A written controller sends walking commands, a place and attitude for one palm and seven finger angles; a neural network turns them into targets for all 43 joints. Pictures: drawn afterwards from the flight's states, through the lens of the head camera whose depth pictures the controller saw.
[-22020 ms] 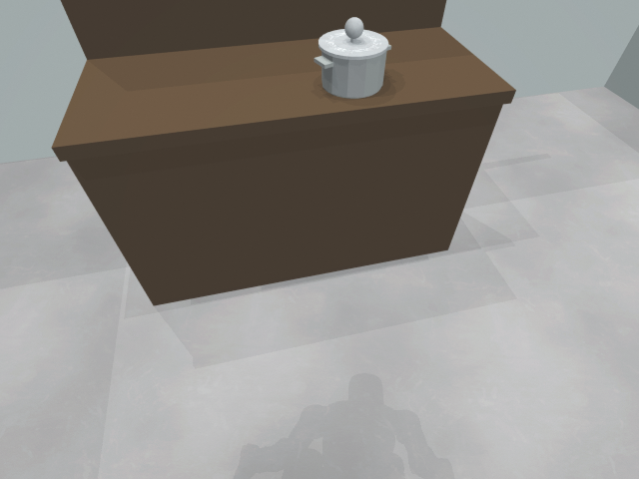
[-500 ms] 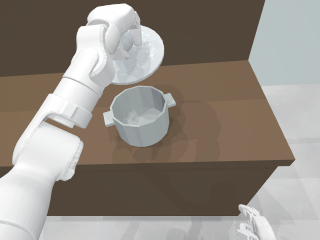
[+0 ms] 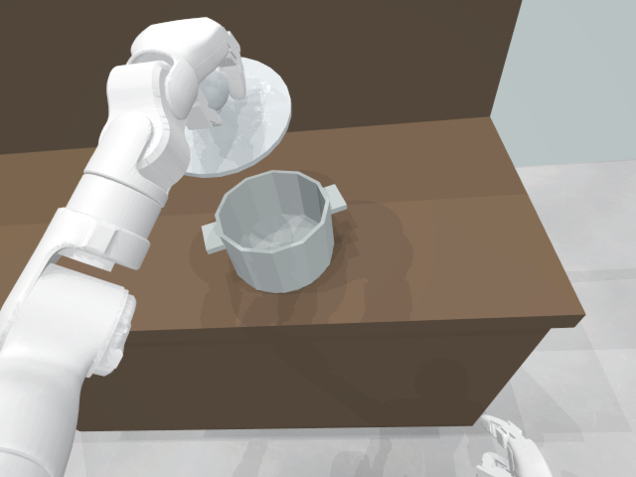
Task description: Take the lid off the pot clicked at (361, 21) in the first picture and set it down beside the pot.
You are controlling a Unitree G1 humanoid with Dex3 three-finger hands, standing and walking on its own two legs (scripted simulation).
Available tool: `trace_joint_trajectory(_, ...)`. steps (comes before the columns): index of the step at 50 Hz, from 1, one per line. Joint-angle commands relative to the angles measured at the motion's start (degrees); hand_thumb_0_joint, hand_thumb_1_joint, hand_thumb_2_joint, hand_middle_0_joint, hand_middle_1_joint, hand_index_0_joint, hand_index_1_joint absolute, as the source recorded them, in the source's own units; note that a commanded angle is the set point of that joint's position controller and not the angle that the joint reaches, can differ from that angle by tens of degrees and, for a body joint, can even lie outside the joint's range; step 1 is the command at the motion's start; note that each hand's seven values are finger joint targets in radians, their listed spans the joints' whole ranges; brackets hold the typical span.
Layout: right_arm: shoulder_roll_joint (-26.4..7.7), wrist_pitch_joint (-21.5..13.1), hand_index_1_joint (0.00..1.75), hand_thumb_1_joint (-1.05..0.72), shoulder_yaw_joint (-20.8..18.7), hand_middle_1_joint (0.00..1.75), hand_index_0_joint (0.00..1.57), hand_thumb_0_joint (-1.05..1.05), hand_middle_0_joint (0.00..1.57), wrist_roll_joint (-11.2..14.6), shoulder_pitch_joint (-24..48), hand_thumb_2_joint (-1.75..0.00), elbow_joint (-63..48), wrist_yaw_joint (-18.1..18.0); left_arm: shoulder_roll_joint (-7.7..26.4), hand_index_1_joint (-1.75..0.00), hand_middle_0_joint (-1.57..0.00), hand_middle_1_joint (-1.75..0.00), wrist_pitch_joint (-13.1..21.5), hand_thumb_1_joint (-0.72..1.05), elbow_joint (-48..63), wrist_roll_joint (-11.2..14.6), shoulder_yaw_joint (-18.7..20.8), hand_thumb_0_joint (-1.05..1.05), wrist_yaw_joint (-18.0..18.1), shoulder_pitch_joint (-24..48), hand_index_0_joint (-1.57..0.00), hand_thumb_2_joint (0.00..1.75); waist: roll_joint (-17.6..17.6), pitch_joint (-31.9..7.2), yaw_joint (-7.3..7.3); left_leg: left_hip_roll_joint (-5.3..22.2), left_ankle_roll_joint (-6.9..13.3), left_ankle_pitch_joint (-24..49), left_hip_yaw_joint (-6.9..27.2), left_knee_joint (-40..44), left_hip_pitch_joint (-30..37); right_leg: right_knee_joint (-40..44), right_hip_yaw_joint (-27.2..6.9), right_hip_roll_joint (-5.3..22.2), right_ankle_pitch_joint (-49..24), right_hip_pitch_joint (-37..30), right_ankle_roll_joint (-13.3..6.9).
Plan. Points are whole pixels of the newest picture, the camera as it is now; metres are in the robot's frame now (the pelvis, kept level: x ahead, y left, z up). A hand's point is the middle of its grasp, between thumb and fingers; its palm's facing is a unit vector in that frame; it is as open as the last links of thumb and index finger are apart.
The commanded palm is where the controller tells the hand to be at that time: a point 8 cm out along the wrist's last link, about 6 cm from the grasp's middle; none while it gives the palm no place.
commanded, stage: move the lid sideways beside the pot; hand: left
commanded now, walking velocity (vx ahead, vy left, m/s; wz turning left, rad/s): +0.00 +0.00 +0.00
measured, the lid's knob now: (207, 89) +0.49 +0.12 +0.25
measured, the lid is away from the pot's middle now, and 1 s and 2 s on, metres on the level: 0.05 0.17 0.24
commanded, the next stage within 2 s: lower the lid onto the table in 1.68 s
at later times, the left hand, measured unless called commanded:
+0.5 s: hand (143, 101) +0.46 +0.19 +0.26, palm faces -0.12 -0.02 -0.99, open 6.7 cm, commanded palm +0.43 +0.20 +0.33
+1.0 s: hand (93, 112) +0.45 +0.24 +0.26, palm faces -0.15 -0.01 -0.99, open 6.7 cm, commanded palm +0.42 +0.25 +0.33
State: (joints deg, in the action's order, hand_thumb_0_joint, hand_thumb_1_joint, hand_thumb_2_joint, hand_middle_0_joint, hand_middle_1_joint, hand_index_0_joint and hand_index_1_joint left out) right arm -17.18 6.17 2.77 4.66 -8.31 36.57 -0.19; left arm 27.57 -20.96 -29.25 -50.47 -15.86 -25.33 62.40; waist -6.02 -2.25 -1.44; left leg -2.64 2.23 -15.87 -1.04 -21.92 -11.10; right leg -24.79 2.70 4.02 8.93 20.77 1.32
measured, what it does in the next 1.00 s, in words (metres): stands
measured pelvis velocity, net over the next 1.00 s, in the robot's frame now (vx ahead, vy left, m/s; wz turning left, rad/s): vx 0.00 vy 0.01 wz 0.02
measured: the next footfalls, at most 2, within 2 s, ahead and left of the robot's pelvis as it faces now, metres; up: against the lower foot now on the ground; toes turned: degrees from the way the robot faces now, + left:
none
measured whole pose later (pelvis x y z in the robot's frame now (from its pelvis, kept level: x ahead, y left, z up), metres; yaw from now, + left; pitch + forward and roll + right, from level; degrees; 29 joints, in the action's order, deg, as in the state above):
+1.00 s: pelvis +0.00 +0.01 +0.00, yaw +1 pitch +5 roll +0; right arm -18.3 6.7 2.4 5.1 -10.6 36.0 -0.6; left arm 40.0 -13.3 -32.1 -51.4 -9.2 -33.0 60.6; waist -5.1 -1.1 -1.7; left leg -2.8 2.9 -15.9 0.5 -22.0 -11.3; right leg -21.4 4.3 4.2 7.7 18.8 1.8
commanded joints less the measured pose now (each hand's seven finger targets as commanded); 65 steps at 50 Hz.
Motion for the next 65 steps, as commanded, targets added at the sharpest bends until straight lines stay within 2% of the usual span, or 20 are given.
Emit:
trace_joint_trajectory(1,-4.98,-3.76,0.3,-0.9,-2.07,0.3,0.2,0.0,0.2,0.23,6.6,-0.9,-8.21,-0.43,17.45,-1.03,-0.95,-1.04,-0.2,0.81,12.75,-2.61,9.55,0.0,3.23,37.9,-0.96,0.78,7.01,-28.06,0.4,1.04,0.5,25.96,1.93,-0.06,2.36,-1.51,-0.26,-1.4,-21.86,-20.81,-3.65)
trace_joint_trajectory(6,-5.64,-3.16,0.3,-0.9,-1.79,0.3,0.2,0.0,0.2,0.79,6.45,-0.9,-7.26,-0.64,12.93,-1.03,-0.95,-1.04,-0.15,0.81,6.77,-1.86,5.49,0.0,1.58,34.76,-0.96,0.78,7.86,-20.87,-0.53,1.02,0.16,19.39,1.98,1.17,0.53,-0.22,0.99,-1.63,-14.91,-15.3,-3.8)
trace_joint_trajectory(9,-6.54,-3.25,0.3,-0.9,-2.18,0.3,0.2,0.0,0.2,0.46,6.56,-0.9,-7.64,-0.72,17.11,-1.03,-0.95,-1.04,0.76,0.81,8.78,-1.57,8.1,0.0,1.19,34.05,-0.96,0.78,5.56,-23.23,-0.32,0.8,0.43,20.49,2.17,0.43,2.08,-0.29,0.44,-1.35,-15.64,-16.14,-4.06)
trace_joint_trajectory(10,-5.79,-3.58,0.3,-0.9,-1.79,0.3,0.2,0.0,0.2,0.36,5.88,-0.9,-8.1,-0.77,18.66,-1.03,-0.95,-1.04,1.31,0.81,12.54,-2.42,8.6,0.0,1.04,37.79,-0.96,0.78,4.58,-27.25,-0.06,0.49,0.4,21.65,2.46,1.03,2.75,-0.5,0.2,-1.64,-16.59,-18.85,-3.86)
trace_joint_trajectory(13,-5.35,-4.0,0.3,-0.9,-1.85,0.3,0.2,0.0,0.2,0.44,5.91,-0.9,-7.86,-1.07,16.97,-1.03,-0.95,-1.04,1.6,0.81,13.43,-2.46,6.89,0.0,0.14,40.88,-0.96,0.78,4.31,-27.22,-0.75,0.75,0.31,24.48,3.12,0.55,4.68,-0.26,0.56,-1.73,-18.13,-18.09,-3.94)
trace_joint_trajectory(16,-5.94,-4.37,0.3,-0.9,-1.88,0.3,0.2,0.0,0.2,0.04,5.08,-0.9,-7.68,-1.4,23.4,-1.03,-0.95,-1.04,1.91,0.81,10.15,-3.17,12.4,0.0,-0.15,38.71,-0.96,0.78,5.63,-27.85,0.15,0.63,0.6,25.3,3.13,0.32,3.48,-0.44,0.31,-1.72,-19.76,-20.01,-4.04)
trace_joint_trajectory(23,-6.19,-3.19,0.3,-0.9,-2.14,0.3,0.2,0.0,0.2,0.39,4.49,-0.9,-7.83,-0.45,18.4,-1.03,-0.95,-1.04,2.69,0.81,7.16,-2.58,8.49,0.0,-2.19,33.31,-0.96,0.78,5.8,-23.4,-0.06,0.93,0.35,25.99,2.95,0.51,3.1,0.09,1.14,-1.86,-18.6,-17.03,-3.96)
trace_joint_trajectory(30,-6.52,-2.93,0.3,-0.9,-2.53,0.3,0.2,0.0,0.2,0.22,3.58,-0.9,-8.93,-0.51,25.59,-1.03,-0.95,-1.04,4.43,0.81,13.42,-2.87,13.04,0.0,-2.24,36.93,-0.96,0.78,3.85,-28.12,0.05,1.0,0.77,29.15,3.26,0.21,5.02,-0.05,0.45,-2.17,-19.7,-19.34,-3.89)
trace_joint_trajectory(34,-7.64,-3.03,0.3,-0.9,-2.74,0.3,0.2,0.0,0.2,0.17,1.84,-0.9,-7.94,-0.81,31.02,-1.03,-0.95,-1.04,5.03,0.81,8.58,-2.62,16.78,0.0,-2.61,34.58,-0.96,0.78,5.1,-26.06,0.23,0.91,0.66,27.91,3.25,0.25,2.98,0.26,0.55,-1.83,-20.89,-20.19,-4.05)
trace_joint_trajectory(38,-7.39,-2.12,0.3,-0.9,-2.42,0.3,0.2,0.0,0.2,0.91,1.69,-0.9,-7.72,-0.81,26.54,-1.03,-0.95,-1.04,5.39,0.81,1.72,-3.06,12.69,0.0,-3.62,31.52,-0.96,0.78,7.41,-20.3,-0.4,1.17,0.62,22.66,2.42,1.27,0.2,1.17,1.45,-2.16,-17.44,-17.39,-3.74)
trace_joint_trajectory(42,-6.78,-2.43,0.3,-0.9,-2.92,0.3,0.2,0.0,0.2,0.41,2.67,-0.9,-9.42,-0.4,27.55,-1.03,-0.95,-1.04,6.95,0.81,13.15,-3.16,13.53,0.0,-3.56,34.48,-0.96,0.78,1.14,-29.46,0.06,1.07,0.81,33.1,3.71,-0.71,6.63,0.22,0.63,-2.19,-21.06,-19.41,-4.02)
trace_joint_trajectory(45,-7.28,-2.19,0.3,-0.9,-3.06,0.3,0.2,0.0,0.2,0.25,1.12,-0.9,-8.59,-0.41,32.0,-1.03,-0.95,-1.04,7.29,0.81,13.37,-3.07,16.8,0.0,-3.57,34.92,-0.96,0.78,0.96,-28.82,-0.19,1.21,0.65,33.2,3.93,-0.62,6.81,1.13,0.64,-2.59,-20.78,-19.27,-3.87)
trace_joint_trajectory(49,-8.6,-1.66,0.3,-0.9,-3.17,0.3,0.2,0.0,0.2,0.76,0.53,-0.9,-7.61,-0.59,30.73,-1.03,-0.95,-1.04,7.42,0.81,5.7,-1.8,15.35,0.0,-3.99,30.42,-0.96,0.78,2.57,-21.96,-1.06,1.24,0.44,29.19,3.6,-0.29,4.0,1.81,1.56,-2.38,-18.99,-16.07,-4.16)
trace_joint_trajectory(53,-7.52,-1.32,0.3,-0.9,-2.94,0.3,0.2,0.0,0.2,0.78,1.42,-0.9,-7.96,-0.56,27.62,-1.03,-0.95,-1.04,7.77,0.81,7.87,-2.43,12.99,0.0,-4.5,32.26,-0.96,0.78,2.62,-23.04,-0.89,1.3,0.44,30.17,4.03,-0.17,5.02,1.74,1.87,-2.62,-18.17,-15.75,-4.05)
trace_joint_trajectory(55,-7.87,-1.23,0.3,-0.9,-2.89,0.3,0.2,0.0,0.2,0.57,0.5,-0.9,-7.79,-0.42,30.84,-1.03,-0.95,-1.04,8.18,0.81,7.49,-2.78,14.92,0.0,-3.95,32.18,-0.96,0.78,1.28,-24.26,-0.73,1.25,0.28,29.92,4.05,-0.02,4.84,1.65,1.67,-2.87,-17.26,-16.24,-4.09)
trace_joint_trajectory(57,-8.02,-0.85,0.3,-0.9,-2.45,0.3,0.2,0.0,0.2,0.88,0.18,-0.9,-7.19,-0.94,31.3,-1.03,-0.95,-1.04,8.37,0.81,1.28,-3.42,14.71,0.0,-4.09,31.8,-0.96,0.78,4.21,-21.21,-1.24,1.13,0.48,24.95,3.42,0.41,1.99,1.98,2.05,-2.73,-16.61,-15.98,-4.14)
trace_joint_trajectory(60,-8.03,-1.09,0.3,-0.9,-2.85,0.3,0.2,0.0,0.2,0.29,0.19,-0.9,-8.58,-1.02,38.25,-1.03,-0.95,-1.04,9.83,0.81,9.81,-3.73,19.6,0.0,-3.46,36.44,-0.96,0.78,1.51,-30.23,0.07,0.71,0.79,29.68,3.78,0.1,4.03,0.83,0.76,-2.47,-20.18,-21.47,-4.05)
trace_joint_trajectory(62,-7.61,-1.18,0.3,-0.9,-2.71,0.3,0.2,0.0,0.2,0.42,0.16,-0.9,-8.05,-1.31,35.09,-1.03,-0.95,-1.04,9.97,0.81,6.49,-3.67,17.29,0.0,-3.92,35.78,-0.96,0.78,0.7,-28.04,-0.8,1.01,0.69,31.99,3.93,-0.44,5.08,1.43,1.22,-2.43,-20.99,-19.69,-4.07)
trace_joint_trajectory(64,-9.01,-0.94,0.3,-0.9,-3.22,0.3,0.2,0.0,0.2,0.54,-1.34,-0.9,-7.33,-1.02,37.03,-1.03,-0.95,-1.04,10.28,0.81,2.57,-3.05,18.54,0.0,-3.89,31.74,-0.96,0.78,1.95,-24.52,-0.97,1.26,0.44,31.45,4.01,-0.64,4.05,2.0,1.39,-2.47,-20.37,-17.96,-4.1)
trace_joint_trajectory(65,-8.5,-0.86,0.3,-0.9,-2.84,0.3,0.2,0.0,0.2,0.47,-1.57,-0.9,-7.67,-0.93,39.75,-1.03,-0.95,-1.04,10.75,0.81,3.23,-3.82,20.85,0.0,-3.93,31.69,-0.96,0.78,2.86,-26.46,-0.04,1.18,0.63,31.47,3.78,-0.19,3.19,1.52,1.22,-2.74,-20.95,-20.31,-3.91)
